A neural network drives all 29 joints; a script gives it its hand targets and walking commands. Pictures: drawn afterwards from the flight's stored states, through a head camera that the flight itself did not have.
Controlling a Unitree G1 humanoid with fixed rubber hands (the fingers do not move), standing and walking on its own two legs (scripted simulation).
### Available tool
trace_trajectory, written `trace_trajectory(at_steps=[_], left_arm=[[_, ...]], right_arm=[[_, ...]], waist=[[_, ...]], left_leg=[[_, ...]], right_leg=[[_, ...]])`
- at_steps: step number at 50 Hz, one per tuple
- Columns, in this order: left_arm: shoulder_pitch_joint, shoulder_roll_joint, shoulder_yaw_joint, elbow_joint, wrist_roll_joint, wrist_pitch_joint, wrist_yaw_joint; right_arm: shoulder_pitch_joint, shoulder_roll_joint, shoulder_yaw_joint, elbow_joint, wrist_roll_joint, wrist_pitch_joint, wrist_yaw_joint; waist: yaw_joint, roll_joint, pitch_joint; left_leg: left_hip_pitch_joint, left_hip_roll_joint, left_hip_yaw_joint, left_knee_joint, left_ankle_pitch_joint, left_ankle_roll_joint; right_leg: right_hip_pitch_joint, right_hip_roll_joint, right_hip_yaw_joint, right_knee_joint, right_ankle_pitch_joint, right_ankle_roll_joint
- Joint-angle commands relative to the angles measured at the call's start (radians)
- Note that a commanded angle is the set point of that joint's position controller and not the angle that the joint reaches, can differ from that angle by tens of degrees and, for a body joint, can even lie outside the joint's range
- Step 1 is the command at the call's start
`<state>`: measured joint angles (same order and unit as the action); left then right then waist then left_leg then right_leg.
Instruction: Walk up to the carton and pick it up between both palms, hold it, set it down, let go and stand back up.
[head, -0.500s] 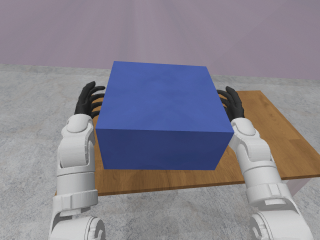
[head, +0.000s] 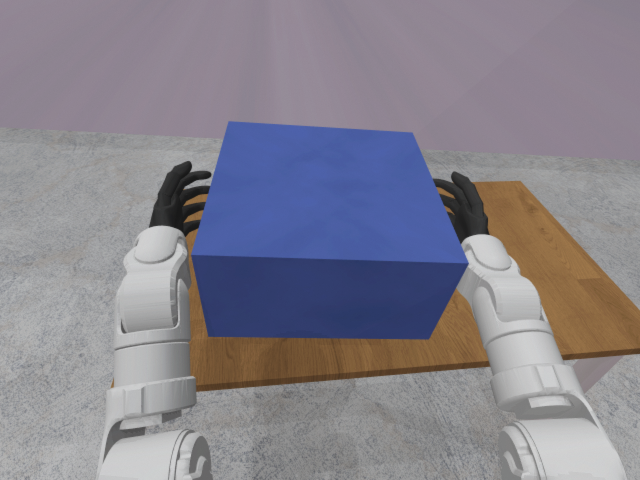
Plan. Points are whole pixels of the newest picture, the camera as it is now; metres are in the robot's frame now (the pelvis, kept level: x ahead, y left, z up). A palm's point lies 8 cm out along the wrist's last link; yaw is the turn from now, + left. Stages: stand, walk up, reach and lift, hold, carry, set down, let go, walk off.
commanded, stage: hold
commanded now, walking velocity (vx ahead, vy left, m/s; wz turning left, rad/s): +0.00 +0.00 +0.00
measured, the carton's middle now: (322, 223) +0.40 +0.00 +0.15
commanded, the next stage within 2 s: none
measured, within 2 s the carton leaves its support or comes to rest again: neither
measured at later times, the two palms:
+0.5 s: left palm (171, 230) +0.36 +0.18 +0.18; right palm (467, 235) +0.36 -0.18 +0.17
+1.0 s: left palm (171, 235) +0.35 +0.18 +0.17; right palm (466, 234) +0.36 -0.18 +0.17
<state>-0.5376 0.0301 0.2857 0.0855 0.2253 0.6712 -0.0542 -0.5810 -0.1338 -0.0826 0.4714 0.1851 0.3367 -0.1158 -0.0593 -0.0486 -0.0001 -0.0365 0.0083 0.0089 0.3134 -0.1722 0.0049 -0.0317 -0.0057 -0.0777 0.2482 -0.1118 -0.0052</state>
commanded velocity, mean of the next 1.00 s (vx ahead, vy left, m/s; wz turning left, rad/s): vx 0.00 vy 0.00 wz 0.00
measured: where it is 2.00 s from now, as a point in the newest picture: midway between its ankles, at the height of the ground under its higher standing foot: outside the picture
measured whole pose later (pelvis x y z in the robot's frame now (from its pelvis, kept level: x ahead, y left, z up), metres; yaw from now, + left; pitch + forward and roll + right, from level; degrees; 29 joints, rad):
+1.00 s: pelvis +0.00 +0.00 +0.00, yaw +0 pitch -5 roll -1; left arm -0.51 0.03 0.29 0.09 0.20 0.67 -0.05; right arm -0.58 -0.13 -0.08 0.44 0.19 0.39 -0.13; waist -0.06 -0.04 -0.01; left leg -0.05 0.01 0.00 0.32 -0.17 0.00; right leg -0.05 0.00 -0.08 0.25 -0.11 -0.01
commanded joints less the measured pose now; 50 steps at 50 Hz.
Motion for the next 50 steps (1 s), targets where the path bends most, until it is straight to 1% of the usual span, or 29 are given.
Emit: trace_trajectory(at_steps=[1, 23, 24, 25, 26, 27, 28, 29, 30, 31, 32, 33, 34, 35, 36, 37, 38, 39, 40, 41, 42, 43, 44, 45, 46, 47, 48, 49, 50], left_arm=[[-0.558, -0.474, -0.456, -0.107, -0.145, -0.043, -0.133], [-0.556, -0.473, -0.458, -0.113, -0.146, -0.043, -0.133], [-0.52, -0.45, -0.425, -0.013, -0.131, -0.027, -0.141], [-0.548, -0.463, -0.413, -0.009, -0.134, -0.026, -0.145], [-0.538, -0.493, -0.436, -0.083, -0.147, -0.032, -0.139], [-0.556, -0.487, -0.448, -0.076, -0.153, -0.032, -0.138], [-0.547, -0.49, -0.462, -0.1, -0.163, -0.035, -0.136], [-0.546, -0.481, -0.458, -0.087, -0.161, -0.034, -0.136], [-0.55, -0.486, -0.483, -0.135, -0.176, -0.044, -0.132], [-0.571, -0.471, -0.5, -0.153, -0.186, -0.053, -0.13], [-0.555, -0.488, -0.504, -0.14, -0.186, -0.052, -0.125], [-0.567, -0.485, -0.496, -0.136, -0.188, -0.053, -0.12], [-0.536, -0.484, -0.486, -0.119, -0.184, -0.046, -0.118], [-0.548, -0.481, -0.497, -0.137, -0.192, -0.049, -0.118], [-0.556, -0.476, -0.487, -0.13, -0.182, -0.047, -0.119], [-0.554, -0.476, -0.483, -0.123, -0.178, -0.046, -0.119], [-0.585, -0.479, -0.496, -0.163, -0.189, -0.053, -0.118], [-0.558, -0.476, -0.486, -0.148, -0.178, -0.048, -0.118], [-0.541, -0.461, -0.466, -0.116, -0.168, -0.043, -0.123], [-0.545, -0.467, -0.461, -0.11, -0.163, -0.041, -0.128], [-0.535, -0.469, -0.453, -0.109, -0.166, -0.04, -0.133], [-0.522, -0.467, -0.453, -0.101, -0.16, -0.036, -0.136], [-0.55, -0.468, -0.459, -0.108, -0.167, -0.04, -0.139], [-0.542, -0.477, -0.47, -0.137, -0.173, -0.044, -0.137], [-0.559, -0.48, -0.466, -0.126, -0.175, -0.041, -0.137], [-0.569, -0.471, -0.455, -0.109, -0.163, -0.042, -0.136], [-0.549, -0.483, -0.469, -0.137, -0.178, -0.043, -0.136], [-0.559, -0.467, -0.453, -0.13, -0.168, -0.045, -0.137], [-0.561, -0.457, -0.445, -0.102, -0.16, -0.042, -0.141]], right_arm=[[-0.759, 0.532, 0.381, -0.342, 0.08, -0.069, 0.12], [-0.753, 0.531, 0.383, -0.346, 0.081, -0.069, 0.119], [-0.749, 0.529, 0.366, -0.305, 0.061, -0.048, 0.117], [-0.776, 0.53, 0.351, -0.294, 0.057, -0.042, 0.121], [-0.749, 0.549, 0.368, -0.317, 0.064, -0.047, 0.127], [-0.748, 0.554, 0.37, -0.316, 0.068, -0.045, 0.126], [-0.763, 0.55, 0.387, -0.362, 0.086, -0.051, 0.122], [-0.758, 0.544, 0.384, -0.347, 0.089, -0.044, 0.119], [-0.754, 0.556, 0.41, -0.384, 0.104, -0.044, 0.116], [-0.751, 0.551, 0.412, -0.375, 0.104, -0.039, 0.11], [-0.741, 0.559, 0.42, -0.41, 0.113, -0.038, 0.109], [-0.765, 0.547, 0.411, -0.41, 0.11, -0.035, 0.11], [-0.743, 0.542, 0.403, -0.392, 0.104, -0.028, 0.114], [-0.734, 0.546, 0.403, -0.388, 0.107, -0.028, 0.117], [-0.75, 0.546, 0.394, -0.379, 0.097, -0.026, 0.12], [-0.733, 0.543, 0.388, -0.362, 0.083, -0.022, 0.124], [-0.731, 0.554, 0.395, -0.368, 0.095, -0.025, 0.127], [-0.721, 0.554, 0.4, -0.362, 0.091, -0.023, 0.126], [-0.718, 0.549, 0.401, -0.355, 0.093, -0.018, 0.123], [-0.732, 0.557, 0.403, -0.353, 0.092, -0.016, 0.118], [-0.736, 0.56, 0.415, -0.37, 0.097, -0.015, 0.115], [-0.731, 0.566, 0.411, -0.367, 0.096, -0.008, 0.109], [-0.751, 0.576, 0.413, -0.381, 0.1, -0.012, 0.107], [-0.717, 0.571, 0.415, -0.375, 0.106, -0.011, 0.107], [-0.744, 0.563, 0.417, -0.381, 0.11, -0.011, 0.108], [-0.741, 0.558, 0.4, -0.35, 0.098, -0.007, 0.111], [-0.728, 0.574, 0.41, -0.382, 0.099, -0.014, 0.112], [-0.727, 0.572, 0.415, -0.368, 0.099, -0.011, 0.112], [-0.739, 0.57, 0.409, -0.362, 0.096, -0.008, 0.109]], waist=[[-0.005, 0.055, -0.361], [-0.006, 0.055, -0.361], [-0.005, 0.035, -0.295], [0.01, 0.047, -0.283], [0.005, 0.044, -0.322], [0.004, 0.052, -0.329], [0.0, 0.059, -0.384], [-0.012, 0.068, -0.363], [-0.01, 0.063, -0.418], [-0.024, 0.079, -0.433], [-0.02, 0.084, -0.44], [-0.015, 0.089, -0.417], [-0.017, 0.072, -0.382], [-0.017, 0.07, -0.392], [-0.01, 0.074, -0.387], [-0.01, 0.068, -0.363], [-0.01, 0.072, -0.408], [-0.009, 0.072, -0.4], [0.001, 0.051, -0.373], [0.004, 0.053, -0.352], [0.006, 0.036, -0.366], [0.004, 0.038, -0.364], [0.007, 0.033, -0.379], [-0.006, 0.052, -0.376], [-0.003, 0.059, -0.392], [0.003, 0.067, -0.348], [0.0, 0.057, -0.396], [0.005, 0.051, -0.392], [0.003, 0.047, -0.368]], left_leg=[[0.008, -0.052, 0.015, -0.029, 0.224, -0.027], [0.008, -0.052, 0.014, -0.029, 0.229, -0.028], [-0.034, -0.05, 0.02, -0.053, 0.141, -0.019], [-0.073, -0.046, 0.02, -0.065, 0.101, -0.016], [-0.059, -0.042, 0.021, -0.061, 0.138, -0.02], [-0.058, -0.043, 0.021, -0.055, 0.156, -0.027], [-0.036, -0.047, 0.013, -0.032, 0.215, -0.034], [-0.018, -0.045, 0.01, -0.021, 0.244, -0.039], [0.008, -0.05, 0.009, 0.001, 0.302, -0.048], [0.02, -0.058, 0.01, 0.007, 0.312, -0.055], [0.01, -0.055, 0.002, 0.01, 0.316, -0.058], [-0.011, -0.055, 0.004, 0.003, 0.291, -0.057], [-0.016, -0.048, 0.001, -0.01, 0.259, -0.054], [-0.01, -0.052, 0.003, -0.01, 0.258, -0.052], [-0.012, -0.052, 0.0, -0.02, 0.224, -0.049], [-0.026, -0.048, 0.001, -0.03, 0.22, -0.046], [-0.017, -0.046, 0.0, -0.028, 0.226, -0.047], [-0.015, -0.048, 0.004, -0.025, 0.237, -0.044], [-0.027, -0.051, 0.007, -0.028, 0.223, -0.037], [-0.045, -0.053, 0.006, -0.031, 0.221, -0.033], [-0.043, -0.057, 0.013, -0.034, 0.214, -0.027], [-0.047, -0.057, 0.013, -0.039, 0.214, -0.025], [-0.053, -0.057, 0.01, -0.034, 0.21, -0.026], [-0.039, -0.053, 0.007, -0.028, 0.245, -0.037], [-0.032, -0.051, 0.004, -0.02, 0.246, -0.041], [-0.043, -0.053, 0.009, -0.029, 0.21, -0.039], [-0.034, -0.052, 0.006, -0.024, 0.233, -0.035], [-0.034, -0.056, 0.013, -0.025, 0.235, -0.035], [-0.055, -0.058, 0.012, -0.034, 0.201, -0.029]], right_leg=[[0.156, 0.052, 0.014, 0.007, 0.141, 0.019], [0.159, 0.052, 0.014, 0.008, 0.148, 0.019], [0.149, 0.045, 0.02, -0.014, 0.078, 0.02], [0.148, 0.045, 0.018, -0.009, 0.034, 0.015], [0.158, 0.051, 0.018, 0.008, 0.07, 0.01], [0.161, 0.049, 0.02, 0.005, 0.08, 0.011], [0.178, 0.051, 0.023, 0.016, 0.149, 0.016], [0.174, 0.055, 0.021, 0.015, 0.175, 0.013], [0.195, 0.061, 0.021, 0.028, 0.232, 0.021], [0.192, 0.055, 0.024, 0.029, 0.253, 0.025], [0.19, 0.057, 0.025, 0.031, 0.254, 0.023], [0.178, 0.057, 0.021, 0.028, 0.217, 0.019], [0.157, 0.057, 0.023, 0.021, 0.184, 0.015], [0.152, 0.056, 0.021, 0.022, 0.177, 0.017], [0.144, 0.051, 0.019, 0.016, 0.147, 0.016], [0.142, 0.057, 0.018, 0.015, 0.134, 0.013], [0.146, 0.057, 0.02, 0.024, 0.142, 0.014], [0.156, 0.053, 0.025, 0.023, 0.158, 0.013], [0.168, 0.051, 0.028, 0.016, 0.165, 0.019], [0.184, 0.05, 0.027, 0.02, 0.17, 0.019], [0.193, 0.053, 0.031, 0.019, 0.171, 0.025], [0.206, 0.053, 0.032, 0.015, 0.177, 0.026], [0.197, 0.054, 0.033, 0.025, 0.177, 0.029], [0.2, 0.054, 0.032, 0.026, 0.207, 0.025], [0.191, 0.056, 0.029, 0.023, 0.193, 0.022], [0.164, 0.05, 0.027, 0.017, 0.154, 0.02], [0.172, 0.05, 0.028, 0.019, 0.183, 0.021], [0.189, 0.049, 0.028, 0.021, 0.201, 0.025], [0.194, 0.044, 0.036, 0.017, 0.179, 0.029]])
